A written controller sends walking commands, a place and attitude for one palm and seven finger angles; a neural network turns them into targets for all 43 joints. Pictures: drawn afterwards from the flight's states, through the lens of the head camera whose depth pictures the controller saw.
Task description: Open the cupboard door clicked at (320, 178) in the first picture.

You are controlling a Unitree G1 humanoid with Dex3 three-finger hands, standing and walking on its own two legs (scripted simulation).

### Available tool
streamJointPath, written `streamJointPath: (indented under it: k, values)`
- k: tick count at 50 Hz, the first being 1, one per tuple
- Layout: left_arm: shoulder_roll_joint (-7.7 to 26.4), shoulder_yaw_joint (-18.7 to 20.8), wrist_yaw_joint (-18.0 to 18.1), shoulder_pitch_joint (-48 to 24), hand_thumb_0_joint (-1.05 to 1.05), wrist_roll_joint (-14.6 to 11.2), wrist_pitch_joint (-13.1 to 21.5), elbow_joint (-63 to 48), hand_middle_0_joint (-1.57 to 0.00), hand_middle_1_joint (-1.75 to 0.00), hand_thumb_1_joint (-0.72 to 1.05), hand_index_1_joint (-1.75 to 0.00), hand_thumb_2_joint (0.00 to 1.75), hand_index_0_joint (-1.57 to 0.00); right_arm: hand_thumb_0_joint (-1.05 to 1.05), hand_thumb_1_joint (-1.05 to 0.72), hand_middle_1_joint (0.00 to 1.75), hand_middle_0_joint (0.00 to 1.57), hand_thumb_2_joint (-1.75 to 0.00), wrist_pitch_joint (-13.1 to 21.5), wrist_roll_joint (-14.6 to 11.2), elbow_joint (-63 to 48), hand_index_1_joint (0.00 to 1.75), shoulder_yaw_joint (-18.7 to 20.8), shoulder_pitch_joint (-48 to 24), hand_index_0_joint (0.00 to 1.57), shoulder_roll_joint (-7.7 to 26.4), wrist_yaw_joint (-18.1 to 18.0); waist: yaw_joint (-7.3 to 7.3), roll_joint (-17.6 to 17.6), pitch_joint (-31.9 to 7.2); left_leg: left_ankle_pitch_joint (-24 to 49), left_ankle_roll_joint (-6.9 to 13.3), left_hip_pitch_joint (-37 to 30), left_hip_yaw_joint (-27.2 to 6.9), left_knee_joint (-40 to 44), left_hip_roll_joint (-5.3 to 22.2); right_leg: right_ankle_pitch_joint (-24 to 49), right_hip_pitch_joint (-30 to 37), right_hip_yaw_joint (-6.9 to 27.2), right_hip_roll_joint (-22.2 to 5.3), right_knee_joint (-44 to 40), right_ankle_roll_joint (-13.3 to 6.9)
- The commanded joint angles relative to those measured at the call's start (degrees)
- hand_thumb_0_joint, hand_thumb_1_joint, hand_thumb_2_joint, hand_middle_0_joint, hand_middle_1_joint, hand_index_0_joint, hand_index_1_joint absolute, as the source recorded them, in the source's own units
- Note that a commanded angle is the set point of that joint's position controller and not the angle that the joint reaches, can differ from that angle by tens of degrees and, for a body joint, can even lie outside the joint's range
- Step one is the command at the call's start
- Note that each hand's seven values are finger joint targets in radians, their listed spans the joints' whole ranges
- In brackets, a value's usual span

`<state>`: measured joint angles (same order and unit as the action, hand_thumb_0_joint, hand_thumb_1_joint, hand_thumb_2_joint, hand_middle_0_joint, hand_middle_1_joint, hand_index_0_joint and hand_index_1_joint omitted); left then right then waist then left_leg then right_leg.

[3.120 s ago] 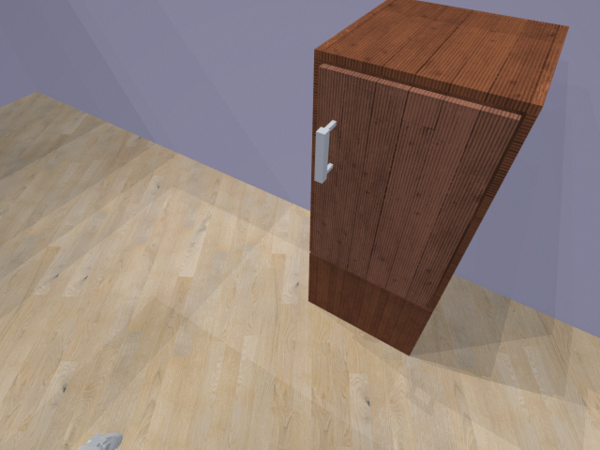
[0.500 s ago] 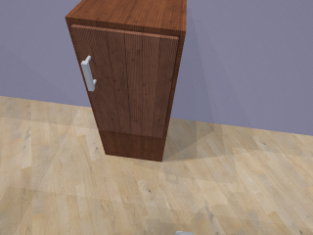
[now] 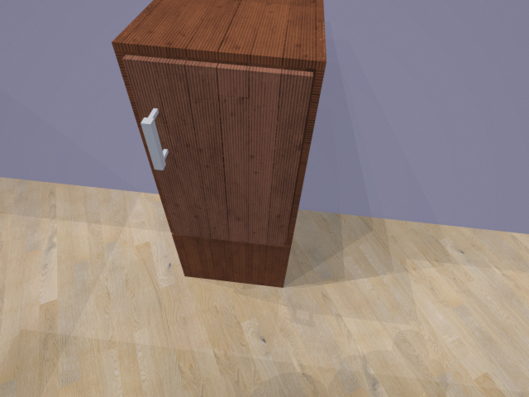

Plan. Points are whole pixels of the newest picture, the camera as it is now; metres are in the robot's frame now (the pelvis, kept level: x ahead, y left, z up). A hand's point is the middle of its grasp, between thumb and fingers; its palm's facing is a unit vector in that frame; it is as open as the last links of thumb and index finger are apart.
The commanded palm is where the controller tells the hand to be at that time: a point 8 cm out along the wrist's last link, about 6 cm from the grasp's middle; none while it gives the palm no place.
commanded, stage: come to a stop and stand still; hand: left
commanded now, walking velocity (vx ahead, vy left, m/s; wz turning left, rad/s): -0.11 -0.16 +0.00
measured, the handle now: (157, 139) +0.62 +0.28 +0.01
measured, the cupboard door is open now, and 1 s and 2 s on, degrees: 0 0 0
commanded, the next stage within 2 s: look again from close up in 1.08 s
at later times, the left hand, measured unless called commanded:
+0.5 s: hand out of the picture +0.01 +0.15 -0.16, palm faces +0.03 -0.98 -0.20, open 7.3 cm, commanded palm none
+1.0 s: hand out of the picture +0.01 +0.18 -0.16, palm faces -0.01 -0.98 -0.22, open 7.4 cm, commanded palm none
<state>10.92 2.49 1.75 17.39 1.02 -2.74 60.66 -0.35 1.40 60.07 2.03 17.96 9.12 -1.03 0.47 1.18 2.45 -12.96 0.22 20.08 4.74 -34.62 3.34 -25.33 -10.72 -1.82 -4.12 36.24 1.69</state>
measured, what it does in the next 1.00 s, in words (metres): steps on the spot: right foot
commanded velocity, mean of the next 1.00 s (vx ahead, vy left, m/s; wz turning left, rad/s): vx -0.01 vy -0.01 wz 0.00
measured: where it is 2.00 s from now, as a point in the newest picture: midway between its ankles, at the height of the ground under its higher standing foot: outside the picture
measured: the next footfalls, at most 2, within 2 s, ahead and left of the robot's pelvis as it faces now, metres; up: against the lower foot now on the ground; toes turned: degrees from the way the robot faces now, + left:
right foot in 0.20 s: +0.02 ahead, -0.11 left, +0.00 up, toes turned -5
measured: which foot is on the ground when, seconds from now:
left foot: down 0.00-1.00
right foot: up 0.00-0.18, down 0.20-1.00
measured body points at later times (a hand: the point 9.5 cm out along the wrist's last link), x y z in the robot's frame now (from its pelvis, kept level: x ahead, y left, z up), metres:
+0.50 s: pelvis +0.00 -0.03 +0.01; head +0.00 -0.03 +0.46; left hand +0.01 +0.20 -0.14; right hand +0.01 -0.25 -0.15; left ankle +0.01 +0.12 -0.73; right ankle -0.02 -0.10 -0.73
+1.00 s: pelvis -0.01 +0.01 +0.01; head -0.01 +0.00 +0.46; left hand +0.01 +0.24 -0.14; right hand -0.03 -0.19 -0.16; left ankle +0.00 +0.12 -0.73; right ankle -0.02 -0.10 -0.73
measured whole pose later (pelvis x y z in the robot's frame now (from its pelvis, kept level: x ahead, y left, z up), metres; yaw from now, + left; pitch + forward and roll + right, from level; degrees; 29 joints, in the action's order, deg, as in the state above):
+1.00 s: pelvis -0.01 +0.01 +0.01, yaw -2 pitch -1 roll +0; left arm 8.4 -0.3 1.9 16.7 0.7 0.4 61.5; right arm 0.5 1.3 62.1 -1.1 19.3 7.4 -1.2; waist 0.5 -1.7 0.7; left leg -15.8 1.0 12.6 3.6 -29.3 0.2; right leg -17.5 -11.7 -3.4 -1.5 30.2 -0.5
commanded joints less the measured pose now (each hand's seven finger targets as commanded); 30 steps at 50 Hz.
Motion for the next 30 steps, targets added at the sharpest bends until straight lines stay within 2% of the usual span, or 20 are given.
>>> streamJointPath:
  k: [1,3,4,5,7,8,9,10,11,12,13,14,15,17,18,20,21,23,26,30]
  values:
    - [2.27,-0.03,-0.12,2.74,0.00,-0.09,0.99,-2.00,-0.20,-0.30,0.90,-0.30,0.90,-0.20,0.00,-0.90,0.30,0.20,-0.90,1.12,-0.05,-1.41,0.30,1.07,1.02,0.20,9.11,-1.71,-0.44,-13.33,-1.78,10.06,7.97,-6.42,-17.39,21.49,14.34,-3.93,-7.85,0.82,0.97,8.61,-1.31]
    - [2.09,-0.11,-0.51,2.23,0.00,-0.16,1.16,-1.83,-0.20,-0.30,0.90,-0.30,0.90,-0.20,0.00,-0.90,0.30,0.20,-0.90,0.73,-0.04,-1.38,0.30,1.50,-0.16,0.20,9.50,-1.83,0.11,-11.17,-4.46,19.24,8.95,-11.15,-13.92,17.94,14.18,-3.12,-8.82,0.40,1.10,6.14,-1.18]
    - [2.17,-0.13,-0.63,2.54,0.00,-0.09,1.10,-1.89,-0.20,-0.30,0.90,-0.30,0.90,-0.20,0.00,-0.90,0.30,0.20,-0.90,0.55,-0.13,-1.12,0.30,1.89,-0.34,0.20,9.95,-1.93,0.29,-8.32,-5.54,22.44,9.36,-12.80,-13.58,16.59,14.83,-2.27,-8.90,-0.06,1.49,5.25,-1.18]
    - [1.85,0.02,-0.65,2.34,0.00,0.02,0.98,-2.11,-0.20,-0.30,0.90,-0.30,0.90,-0.20,0.00,-0.90,0.30,0.20,-0.90,0.38,-0.09,-1.01,0.30,2.24,0.10,0.20,10.58,-1.98,0.73,-7.62,-6.60,24.46,9.58,-13.46,-13.29,15.96,15.06,-1.42,-8.56,-0.23,1.88,4.26,-1.21]
    - [1.64,0.26,-0.62,3.77,0.00,0.14,0.87,-2.17,-0.20,-0.30,0.90,-0.30,0.90,-0.20,0.00,-0.90,0.30,0.20,-0.90,0.04,-0.16,-1.32,0.30,2.55,-1.39,0.20,10.71,-1.85,-0.02,-8.20,-6.80,20.19,8.66,-9.84,-11.24,15.30,14.28,2.58,-4.32,-0.58,2.17,0.10,-1.57]
    - [1.41,0.30,-0.63,5.05,0.00,0.18,1.01,-1.86,-0.20,-0.30,0.90,-0.30,0.90,-0.20,0.00,-0.90,0.30,0.20,-0.90,-0.08,-0.25,-1.50,0.30,2.46,-2.30,0.20,10.39,-1.75,-0.78,-8.00,-6.52,16.05,7.34,-7.32,-9.88,14.24,12.84,6.79,-1.14,-0.75,2.22,-5.18,-1.69]
    - [2.22,0.39,-0.52,6.81,0.00,0.36,1.40,-1.59,-0.20,-0.30,0.90,-0.30,0.90,-0.20,0.00,-0.90,0.30,0.20,-0.90,-0.06,-0.47,-1.60,0.30,2.38,-3.16,0.20,9.32,-1.47,-1.76,-5.58,-6.70,11.62,5.19,-5.09,-7.99,11.41,10.62,12.50,2.20,0.71,1.35,-12.20,-1.81]
    - [4.39,0.58,-0.29,5.91,0.00,0.80,1.77,-1.94,-0.20,-0.30,0.90,-0.30,0.90,-0.20,0.00,-0.90,0.30,0.20,-0.90,-0.22,-0.86,-2.16,0.30,2.08,-3.40,0.20,6.62,-1.19,-1.09,2.07,-4.33,2.48,2.04,-1.11,-4.23,6.91,5.85,14.59,1.94,7.59,-3.58,-18.29,-3.13]
    - [6.81,0.71,-0.18,2.77,0.00,0.71,1.98,-2.43,-0.20,-0.30,0.90,-0.30,0.90,-0.20,0.00,-0.90,0.30,0.20,-0.90,-0.64,-0.93,-2.80,0.30,1.32,-4.45,0.20,3.73,-0.67,0.10,9.22,-0.55,-6.51,-0.59,0.90,0.00,3.80,0.68,11.50,-3.12,13.36,-9.84,-22.33,-5.99]
    - [6.53,0.69,0.00,1.40,0.00,0.52,2.48,-2.82,-0.20,-0.30,0.90,-0.30,0.90,-0.20,0.00,-0.90,0.30,0.20,-0.90,-1.44,-0.49,-2.86,0.30,0.88,-6.61,0.20,3.47,-0.54,-0.97,11.95,1.67,-10.04,-0.55,-0.22,-1.93,-1.18,0.51,8.39,-8.34,15.84,-11.46,-25.42,-7.96]
    - [5.51,0.27,0.14,-0.18,0.00,0.57,2.56,-2.65,-0.20,-0.30,0.90,-0.30,0.90,-0.20,0.00,-0.90,0.30,0.20,-0.90,-1.64,-0.46,-2.36,0.30,0.86,-6.78,0.20,3.38,-0.47,-0.37,9.19,3.71,-10.03,-0.27,-0.66,-3.48,-4.19,0.90,7.68,-10.31,15.40,-11.14,-25.79,-9.20]
    - [4.61,0.00,0.26,-1.03,0.00,0.46,2.83,-2.33,-0.20,-0.30,0.90,-0.30,0.90,-0.20,0.00,-0.90,0.30,0.20,-0.90,-1.48,-0.45,-1.48,0.30,0.50,-4.99,0.20,2.75,-0.42,0.83,6.64,3.06,-8.01,-0.24,-1.04,-3.82,-4.12,1.09,12.41,-8.35,13.55,-9.84,-23.95,-9.36]
    - [4.42,-0.03,0.24,-1.61,0.00,0.28,3.06,-2.32,-0.20,-0.30,0.90,-0.30,0.90,-0.20,0.00,-0.90,0.30,0.20,-0.90,-1.33,-0.45,-0.51,0.30,0.33,-3.37,0.20,2.32,-0.54,1.20,5.22,1.97,-6.59,-0.29,-1.70,-3.97,-3.46,1.27,15.27,-6.42,11.38,-8.96,-22.20,-9.52]
    - [3.95,-0.23,0.08,-1.16,0.00,-0.03,3.36,-1.71,-0.20,-0.30,0.90,-0.30,0.90,-0.20,0.00,-0.90,0.30,0.20,-0.90,-0.94,-0.39,0.61,0.30,-0.01,-2.26,0.20,2.43,-0.79,1.06,4.22,0.84,-4.00,-0.60,-3.65,-3.71,0.40,1.34,19.15,-4.10,8.63,-7.34,-20.00,-8.78]
    - [3.84,-0.30,0.07,-1.10,0.00,-0.18,3.39,-1.18,-0.20,-0.30,0.90,-0.30,0.90,-0.20,0.00,-0.90,0.30,0.20,-0.90,-0.68,-0.41,1.20,0.30,-0.15,-1.63,0.20,2.53,-0.99,1.13,2.96,0.71,-1.19,-0.64,-5.69,-3.92,3.87,1.74,19.51,-4.16,7.96,-6.92,-19.14,-8.00]
    - [2.79,-0.58,0.07,-0.25,0.00,-0.38,3.41,-0.25,-0.20,-0.30,0.90,-0.30,0.90,-0.20,0.00,-0.90,0.30,0.20,-0.90,0.09,-0.49,2.32,0.30,-0.68,-1.07,0.20,3.03,-1.33,0.59,-0.65,1.04,8.13,-0.14,-9.62,-5.67,10.26,3.51,20.76,-4.60,5.54,-3.76,-17.59,-5.11]
    - [2.47,-0.64,0.12,0.30,0.00,-0.37,3.36,-0.10,-0.20,-0.30,0.90,-0.30,0.90,-0.20,0.00,-0.90,0.30,0.20,-0.90,0.20,-0.46,2.52,0.30,-0.73,-1.39,0.20,3.66,-1.52,-0.11,-0.69,1.58,8.27,-0.10,-9.58,-5.82,11.05,4.16,20.08,-4.06,5.40,-2.86,-18.42,-4.01]
    - [3.43,-0.43,0.00,0.65,0.00,-0.56,3.31,1.21,-0.20,-0.30,0.90,-0.30,0.90,-0.20,0.00,-0.90,0.30,0.20,-0.90,0.52,-0.50,3.56,0.30,-0.84,-1.55,0.20,3.61,-1.64,-0.56,-3.51,0.06,11.17,-0.14,-9.56,-5.76,11.54,4.10,24.17,-0.27,4.14,-2.54,-17.06,-3.45]
    - [3.42,-0.74,0.04,0.85,0.00,-0.59,3.47,1.85,-0.20,-0.30,0.90,-0.30,0.90,-0.20,0.00,-0.90,0.30,0.20,-0.90,0.54,-0.62,3.99,0.30,-1.01,-1.23,0.20,3.83,-1.60,-0.58,-1.81,-1.30,9.60,-0.45,-9.96,-5.23,12.57,3.82,23.71,1.80,4.36,-2.66,-18.07,-3.42]
    - [2.91,-0.91,0.14,1.29,0.00,-0.56,3.52,2.45,-0.20,-0.30,0.90,-0.30,0.90,-0.20,0.00,-0.90,0.30,0.20,-0.90,0.59,-0.61,4.76,0.30,-1.22,-0.56,0.20,3.41,-1.57,-0.67,-1.42,-0.23,8.25,-0.34,-10.31,-5.09,13.77,3.78,20.86,1.47,4.13,-2.49,-19.31,-3.52]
